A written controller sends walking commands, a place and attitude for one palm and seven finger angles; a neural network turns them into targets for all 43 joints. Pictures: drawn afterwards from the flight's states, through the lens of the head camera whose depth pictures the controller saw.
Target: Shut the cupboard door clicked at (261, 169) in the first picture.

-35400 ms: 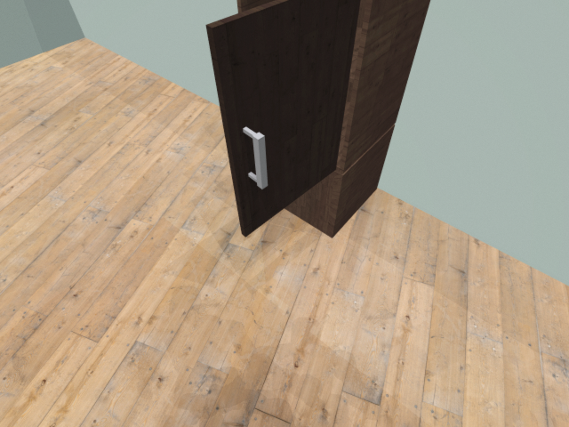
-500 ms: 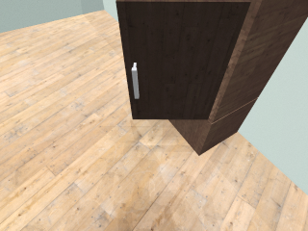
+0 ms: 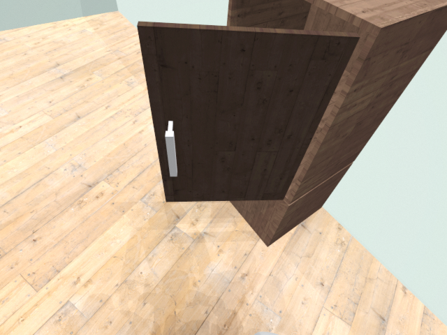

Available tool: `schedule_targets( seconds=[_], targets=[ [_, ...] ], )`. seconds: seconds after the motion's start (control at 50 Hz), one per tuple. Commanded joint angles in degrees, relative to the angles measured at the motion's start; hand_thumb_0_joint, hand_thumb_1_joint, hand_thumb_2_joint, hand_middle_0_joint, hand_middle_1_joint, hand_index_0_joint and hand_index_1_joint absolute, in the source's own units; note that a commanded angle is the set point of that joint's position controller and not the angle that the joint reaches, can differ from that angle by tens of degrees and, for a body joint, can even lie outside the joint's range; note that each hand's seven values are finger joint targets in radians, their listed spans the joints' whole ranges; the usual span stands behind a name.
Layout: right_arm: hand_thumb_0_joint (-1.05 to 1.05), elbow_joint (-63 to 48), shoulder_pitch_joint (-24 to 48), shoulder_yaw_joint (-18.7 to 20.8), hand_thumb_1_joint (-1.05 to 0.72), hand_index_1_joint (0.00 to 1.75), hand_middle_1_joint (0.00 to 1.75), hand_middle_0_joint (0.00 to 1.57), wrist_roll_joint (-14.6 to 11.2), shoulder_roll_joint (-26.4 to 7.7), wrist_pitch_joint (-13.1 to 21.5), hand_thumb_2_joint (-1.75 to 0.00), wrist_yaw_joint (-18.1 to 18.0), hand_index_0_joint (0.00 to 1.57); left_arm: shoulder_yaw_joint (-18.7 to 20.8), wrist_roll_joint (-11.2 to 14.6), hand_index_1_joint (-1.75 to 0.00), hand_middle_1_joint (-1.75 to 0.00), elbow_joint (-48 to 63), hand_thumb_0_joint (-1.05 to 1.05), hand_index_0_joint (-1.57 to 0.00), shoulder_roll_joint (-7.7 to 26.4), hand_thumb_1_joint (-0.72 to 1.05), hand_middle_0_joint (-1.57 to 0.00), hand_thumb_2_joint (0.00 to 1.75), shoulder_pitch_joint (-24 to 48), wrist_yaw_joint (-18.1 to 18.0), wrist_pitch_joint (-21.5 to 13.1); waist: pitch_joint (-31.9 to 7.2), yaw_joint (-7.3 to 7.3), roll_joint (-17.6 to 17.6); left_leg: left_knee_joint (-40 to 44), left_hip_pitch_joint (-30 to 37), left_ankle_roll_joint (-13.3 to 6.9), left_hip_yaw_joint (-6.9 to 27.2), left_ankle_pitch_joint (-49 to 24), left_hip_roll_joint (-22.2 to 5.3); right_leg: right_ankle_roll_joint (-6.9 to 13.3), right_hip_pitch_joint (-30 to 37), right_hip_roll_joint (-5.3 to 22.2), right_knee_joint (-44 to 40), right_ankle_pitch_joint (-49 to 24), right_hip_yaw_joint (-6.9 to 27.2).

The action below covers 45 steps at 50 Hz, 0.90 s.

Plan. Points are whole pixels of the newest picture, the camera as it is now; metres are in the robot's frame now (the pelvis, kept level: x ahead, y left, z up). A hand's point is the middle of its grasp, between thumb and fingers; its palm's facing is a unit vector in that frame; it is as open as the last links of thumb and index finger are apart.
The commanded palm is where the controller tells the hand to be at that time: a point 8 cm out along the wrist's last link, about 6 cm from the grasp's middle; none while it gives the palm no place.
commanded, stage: take the last steps up to it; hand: left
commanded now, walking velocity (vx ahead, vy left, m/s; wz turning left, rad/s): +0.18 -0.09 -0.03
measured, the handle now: (172, 150) +0.54 +0.16 -0.05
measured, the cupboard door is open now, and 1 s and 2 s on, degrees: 58 58 58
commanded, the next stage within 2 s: come to a stop and stand still in 0.10 s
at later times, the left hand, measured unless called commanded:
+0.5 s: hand (159, 314) +0.19 +0.13 -0.17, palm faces +0.04 -0.98 -0.21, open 7.2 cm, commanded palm none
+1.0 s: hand out of the picture +0.12 +0.15 -0.17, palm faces -0.01 -0.97 -0.23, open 7.3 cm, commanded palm none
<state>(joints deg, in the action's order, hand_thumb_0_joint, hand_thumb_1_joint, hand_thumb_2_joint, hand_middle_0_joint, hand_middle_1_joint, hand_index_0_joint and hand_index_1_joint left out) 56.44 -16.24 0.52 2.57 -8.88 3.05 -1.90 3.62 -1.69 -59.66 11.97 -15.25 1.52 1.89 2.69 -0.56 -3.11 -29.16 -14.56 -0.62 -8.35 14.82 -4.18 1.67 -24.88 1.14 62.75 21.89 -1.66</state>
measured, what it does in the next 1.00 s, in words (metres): steps on the spot: right foot, then left foot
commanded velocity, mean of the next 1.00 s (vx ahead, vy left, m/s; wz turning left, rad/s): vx -0.08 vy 0.00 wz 0.00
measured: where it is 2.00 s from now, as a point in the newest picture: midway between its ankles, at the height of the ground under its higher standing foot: outside the picture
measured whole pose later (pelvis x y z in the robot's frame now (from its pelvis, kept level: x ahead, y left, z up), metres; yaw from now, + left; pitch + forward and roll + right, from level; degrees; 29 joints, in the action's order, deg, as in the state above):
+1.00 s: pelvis +0.08 -0.05 +0.00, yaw -2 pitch +0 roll -1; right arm 57.9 -11.2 1.5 1.3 -9.4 -1.6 -1.6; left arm 2.5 -1.2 -57.8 12.1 -13.6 -1.2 3.6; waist 2.6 -0.2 -0.3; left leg -25.9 -18.6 -2.5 -5.6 7.5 -1.7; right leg -0.2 -9.7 1.4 31.4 21.3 -0.1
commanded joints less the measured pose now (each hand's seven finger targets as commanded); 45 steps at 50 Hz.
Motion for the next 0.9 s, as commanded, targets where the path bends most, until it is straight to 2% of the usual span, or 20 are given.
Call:
schedule_targets(
  seconds=[0.0, 0.08, 0.14, 0.16, 0.18, 0.2, 0.22, 0.26, 0.32, 0.4, 0.48, 0.5, 0.52, 0.54, 0.56, 0.58, 0.6, 0.66, 0.74, 0.88],
  targets=[
    [0.00, -0.6, -3.1, 2.9, -0.90, 0.30, 0.30, 0.20, -0.3, -10.9, 0.1, -0.90, -0.4, 0.20, 0.3, 0.4, -0.30, -0.30, 4.6, 0.00, -0.20, 0.5, 0.90, -0.20, 0.90, 0.2, 0.6, -1.3, 0.0, 0.07, 12.4, 16.2, 2.6, -7.0, 8.2, -10.9, -13.5, -1.5, -0.9, 3.2, -13.4, -3.8, 0.0],
    [0.00, 0.0, -2.5, 3.8, -0.90, 0.30, 0.30, 0.20, -0.5, -10.8, -1.1, -0.90, 0.3, 0.20, 0.2, 0.1, -0.30, -0.30, 5.1, 0.00, -0.20, 0.8, 0.90, -0.20, 0.90, 2.0, 0.4, -1.6, 1.8, -0.17, 11.1, 14.3, -1.2, -6.7, 7.0, -2.1, -12.9, -1.9, 5.5, 1.3, -23.5, -7.4, -3.8],
    [0.00, 0.6, -2.1, 4.2, -0.90, 0.30, 0.30, 0.20, -0.6, -10.7, -1.9, -0.90, 0.8, 0.20, 0.8, 0.0, -0.30, -0.30, 3.3, 0.00, -0.20, 2.3, 0.90, -0.20, 0.90, -2.9, 0.2, -2.3, -1.5, 2.29, 7.0, 6.6, -1.9, -3.6, 4.4, 2.6, -9.1, -1.8, 15.4, -1.3, -32.9, -12.1, -5.7],
    [0.00, 0.7, -2.4, 3.9, -0.90, 0.30, 0.30, 0.20, -1.0, -9.3, -1.9, -0.90, 1.1, 0.20, 1.3, 0.0, -0.30, -0.30, 2.4, 0.00, -0.20, 4.4, 0.90, -0.20, 0.90, -5.9, -0.2, -2.8, -2.3, 3.77, 2.4, 0.2, -5.1, -1.8, 1.8, 5.1, -6.1, -0.9, 20.6, 1.0, -37.0, -10.9, -1.9],
    [0.00, 0.0, -3.0, 3.0, -0.90, 0.30, 0.30, 0.20, -1.4, -5.1, -2.0, -0.90, 1.5, 0.20, 1.8, -0.3, -0.30, -0.30, 1.6, 0.00, -0.20, 8.7, 0.90, -0.20, 0.90, -8.2, -1.0, -3.6, -2.1, 4.71, -10.2, -10.6, -14.6, 0.6, -2.2, 12.8, 0.2, 3.0, 26.1, 10.5, -42.6, -9.2, 11.6],
    [0.00, -1.4, -1.9, 2.4, -0.90, 0.30, 0.30, 0.20, -1.7, -3.7, -2.4, -0.90, 1.3, 0.20, 2.0, 0.1, -0.30, -0.30, 1.2, 0.00, -0.20, 11.1, 0.90, -0.20, 0.90, -10.1, -1.6, -3.8, -4.2, 5.30, -14.4, -21.5, -15.4, 1.1, -0.2, 23.8, 2.3, 8.3, 25.1, 20.0, -49.1, -15.1, 22.2],
    [0.00, -1.2, -1.3, 2.3, -0.90, 0.30, 0.30, 0.20, -1.8, -3.8, -2.6, -0.90, 1.0, 0.20, 1.2, 0.3, -0.30, -0.30, 1.8, 0.00, -0.20, 10.3, 0.90, -0.20, 0.90, -7.4, -2.0, -3.7, -2.3, 3.92, -7.1, -25.2, -13.2, 1.0, 4.8, 21.9, 0.9, 9.8, 20.5, 20.4, -48.9, -23.9, 19.8],
    [0.00, 1.5, -3.9, 1.9, -0.90, 0.30, 0.30, 0.20, -2.2, -3.8, -3.0, -0.90, 0.2, 0.20, 0.1, 0.3, -0.30, -0.30, 1.9, 0.00, -0.20, 7.0, 0.90, -0.20, 0.90, -1.2, -2.9, -4.4, -4.9, 0.76, -10.8, -25.1, -10.1, 2.0, 8.0, 17.7, -0.6, 9.4, 20.5, 17.9, -42.3, -52.5, 14.4],
    [0.00, 2.2, -3.1, 1.9, -0.90, 0.30, 0.30, 0.20, -3.0, -3.5, -3.9, -0.90, 0.1, 0.20, 0.2, 0.0, -0.30, -0.30, 3.1, 0.00, -0.20, 6.8, 0.90, -0.20, 0.90, 1.0, -4.0, -3.5, -7.8, 0.33, -5.7, -18.9, -6.8, 2.5, 7.0, 15.1, 1.5, 9.0, 21.6, 16.4, -37.9, -65.3, 7.2],
    [0.00, 0.8, -0.1, 2.5, -0.90, 0.30, 0.30, 0.20, -2.2, -3.8, -5.2, -0.90, 0.3, 0.20, 1.6, 0.1, -0.30, -0.30, 3.4, 0.00, -0.20, 8.2, 0.90, -0.20, 0.90, 0.7, -4.4, -2.1, -6.2, 1.47, -2.2, -15.9, -8.0, 3.2, 5.6, 10.4, 3.8, 9.8, 21.9, 17.6, -37.2, -63.8, 8.0],
    [0.00, -0.6, 0.5, 3.2, -0.90, 0.30, 0.30, 0.20, -2.2, -5.1, -5.6, -0.90, 0.5, 0.20, 1.8, 0.2, -0.30, -0.30, 4.3, 0.00, -0.20, 8.3, 0.90, -0.20, 0.90, 3.2, -4.5, -1.2, -5.6, 0.25, -5.2, -5.5, -2.8, 2.8, 7.2, 2.1, 2.9, 8.1, 18.2, 16.6, -34.9, -53.3, 6.8],
    [0.00, -0.4, -0.7, 3.2, -0.90, 0.30, 0.30, 0.20, -2.0, -5.8, -5.3, -0.90, 0.6, 0.20, 1.7, 0.6, -0.30, -0.30, 4.5, 0.00, -0.20, 7.9, 0.90, -0.20, 0.90, 3.9, -4.5, -1.0, -5.6, -0.67, -4.4, 0.9, 1.3, 2.3, 7.5, -6.6, 1.7, 6.0, 15.6, 14.7, -33.2, -45.1, 5.5],
    [0.00, -0.6, -1.7, 3.5, -0.90, 0.30, 0.30, 0.20, -1.6, -8.2, -4.8, -0.90, 0.6, 0.20, 1.4, 0.8, -0.30, -0.30, 5.1, 0.00, -0.20, 6.2, 0.90, -0.20, 0.90, 2.9, -4.6, -0.6, -7.4, -0.56, 1.9, 4.6, 7.8, 0.1, 12.1, -25.9, -4.3, 2.2, 10.7, 9.9, -29.4, -29.7, 2.0],
    [0.00, -1.8, -1.3, 4.0, -0.90, 0.30, 0.30, 0.20, -1.2, -12.3, -4.3, -0.90, 0.5, 0.20, 0.6, 1.2, -0.30, -0.30, 6.1, 0.00, -0.20, 3.2, 0.90, -0.20, 0.90, 1.4, -4.6, 0.0, -8.3, -0.10, 14.0, 6.8, 9.7, -6.1, 23.3, -48.7, -15.3, -2.3, 5.4, 2.2, -21.7, -2.2, -3.3],
    [0.00, -2.4, -1.2, 4.4, -0.90, 0.30, 0.30, 0.20, -0.9, -14.2, -4.6, -0.90, 0.0, 0.20, 0.5, 1.2, -0.30, -0.30, 6.5, 0.00, -0.20, 3.5, 0.90, -0.20, 0.90, 2.0, -4.8, 0.5, -8.3, -1.46, 14.6, 8.5, 6.4, -11.9, 25.2, -53.7, -19.2, -2.5, 5.1, -1.7, -8.3, 16.6, 0.6],
    [0.00, -3.2, 0.6, 3.8, -0.90, 0.30, 0.30, 0.20, -0.9, -13.6, -4.5, -0.90, -0.4, 0.20, 0.4, 0.7, -0.30, -0.30, 6.8, 0.00, -0.20, 3.7, 0.90, -0.20, 0.90, 1.9, -5.0, 1.0, -5.8, -0.73, 11.6, 8.2, 1.7, -13.6, 22.6, -49.0, -19.1, -1.7, 5.5, -1.6, -0.9, 17.0, 4.0],
    [0.00, -3.7, 3.0, 3.1, -0.90, 0.30, 0.30, 0.20, -0.9, -12.0, -4.3, -0.90, -1.0, 0.20, 0.9, 0.7, -0.30, -0.30, 6.1, 0.00, -0.20, 4.3, 0.90, -0.20, 0.90, 1.9, -4.8, 1.6, -4.8, 0.17, 11.9, 9.1, 0.6, -12.3, 21.0, -45.2, -16.6, -2.1, 3.0, -1.5, 1.7, 13.2, 6.9],
    [0.00, -5.1, 6.3, 2.4, -0.90, 0.30, 0.30, 0.20, -0.9, -10.1, -4.1, -0.90, -1.5, 0.20, 1.5, 0.6, -0.30, -0.30, 5.2, 0.00, -0.20, 5.1, 0.90, -0.20, 0.90, -0.1, -4.1, 1.6, -5.1, 1.39, 9.0, 7.7, 4.9, -10.9, 16.8, -38.3, -12.8, -3.4, -1.4, -1.8, 6.6, 5.5, 7.7],
    [0.00, -4.3, 3.8, 2.7, -0.90, 0.30, 0.30, 0.20, -1.4, -10.2, -3.4, -0.90, -1.4, 0.20, 1.0, 0.5, -0.30, -0.30, 5.6, 0.00, -0.20, 4.5, 0.90, -0.20, 0.90, -0.5, -3.5, 1.4, -9.5, 0.15, 8.8, 8.5, 11.9, -10.3, 16.5, -31.4, -12.2, -4.6, -1.8, -1.2, 0.1, 3.5, 5.9],
    [0.00, -1.3, 2.4, 3.5, -0.90, 0.30, 0.30, 0.20, -1.1, -11.1, -3.9, -0.90, -0.4, 0.20, -0.5, 0.3, -0.30, -0.30, 5.0, 0.00, -0.20, 2.6, 0.90, -0.20, 0.90, 0.9, -2.6, 1.1, -5.0, -1.38, 12.8, 13.8, 6.7, -8.9, 18.8, -6.9, -12.0, -2.9, 7.4, -0.3, -24.0, 6.1, 1.2]
  ],
)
